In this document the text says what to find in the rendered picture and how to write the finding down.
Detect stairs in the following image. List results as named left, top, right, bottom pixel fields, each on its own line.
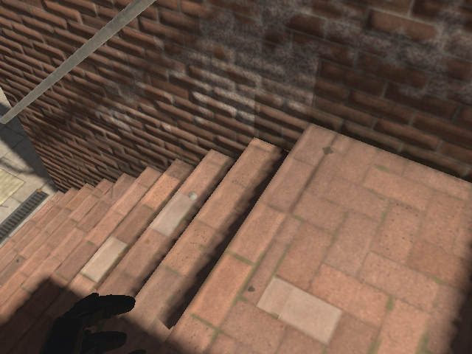
left=0, top=137, right=290, bottom=354

